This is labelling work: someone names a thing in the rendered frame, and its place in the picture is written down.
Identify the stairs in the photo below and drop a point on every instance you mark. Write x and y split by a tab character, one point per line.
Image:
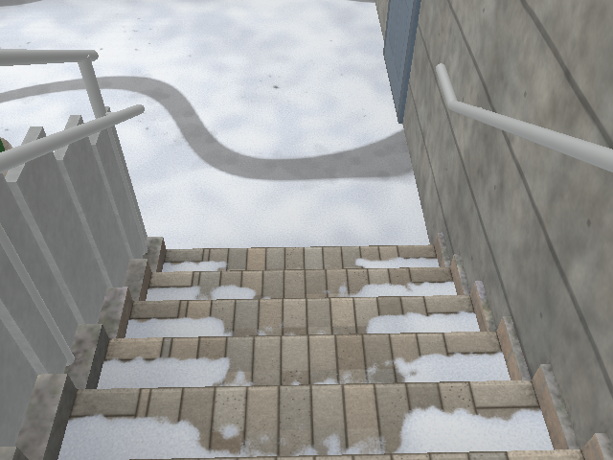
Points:
306	353

